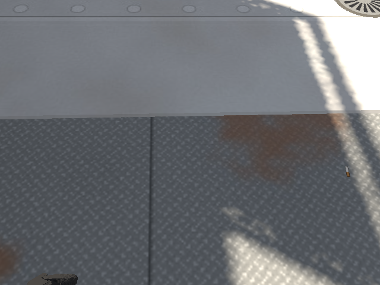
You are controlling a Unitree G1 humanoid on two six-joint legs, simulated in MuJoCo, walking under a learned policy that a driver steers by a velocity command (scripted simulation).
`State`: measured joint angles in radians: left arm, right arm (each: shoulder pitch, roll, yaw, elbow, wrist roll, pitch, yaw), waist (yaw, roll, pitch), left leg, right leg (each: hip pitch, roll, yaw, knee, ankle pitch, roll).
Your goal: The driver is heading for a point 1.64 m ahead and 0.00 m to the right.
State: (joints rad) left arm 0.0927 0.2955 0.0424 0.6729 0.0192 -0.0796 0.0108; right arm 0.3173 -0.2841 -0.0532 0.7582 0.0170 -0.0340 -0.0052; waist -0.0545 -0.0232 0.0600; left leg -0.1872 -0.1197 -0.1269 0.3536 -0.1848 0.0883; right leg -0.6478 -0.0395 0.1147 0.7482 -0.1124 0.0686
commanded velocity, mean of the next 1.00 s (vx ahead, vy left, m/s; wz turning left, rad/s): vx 0.06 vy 0.00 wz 0.03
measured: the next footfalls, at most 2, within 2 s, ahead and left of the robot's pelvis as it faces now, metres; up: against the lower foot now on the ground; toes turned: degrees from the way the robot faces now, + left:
right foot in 0.16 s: +0.26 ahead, -0.11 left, +0.00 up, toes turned +13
left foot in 0.52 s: +0.15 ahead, +0.13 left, +0.00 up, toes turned +11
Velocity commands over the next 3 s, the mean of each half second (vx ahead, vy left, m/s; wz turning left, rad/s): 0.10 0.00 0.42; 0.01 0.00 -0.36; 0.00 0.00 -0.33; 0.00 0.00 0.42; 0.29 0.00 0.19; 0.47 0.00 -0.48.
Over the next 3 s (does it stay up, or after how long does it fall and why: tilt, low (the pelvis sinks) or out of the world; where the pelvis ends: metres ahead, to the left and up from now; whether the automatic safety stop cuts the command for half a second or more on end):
stays up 0.58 0.03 -0.01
